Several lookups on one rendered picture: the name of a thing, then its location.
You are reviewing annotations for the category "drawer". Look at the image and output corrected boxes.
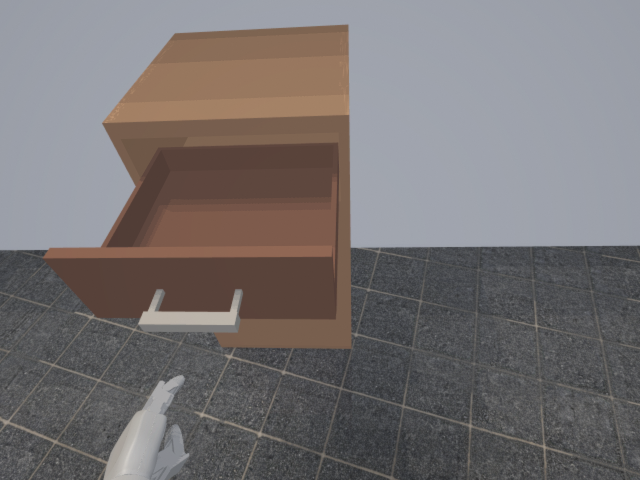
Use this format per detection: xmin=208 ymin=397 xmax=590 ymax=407
xmin=43 ymin=143 xmax=339 ymax=319

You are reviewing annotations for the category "handle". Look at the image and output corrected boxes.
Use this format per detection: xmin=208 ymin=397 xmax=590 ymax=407
xmin=138 ymin=289 xmax=243 ymax=333

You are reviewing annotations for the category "cabinet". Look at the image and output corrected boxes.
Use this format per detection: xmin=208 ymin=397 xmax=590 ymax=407
xmin=102 ymin=25 xmax=352 ymax=349

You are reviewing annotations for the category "left robot hand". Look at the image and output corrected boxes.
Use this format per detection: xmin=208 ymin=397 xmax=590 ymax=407
xmin=103 ymin=375 xmax=189 ymax=480

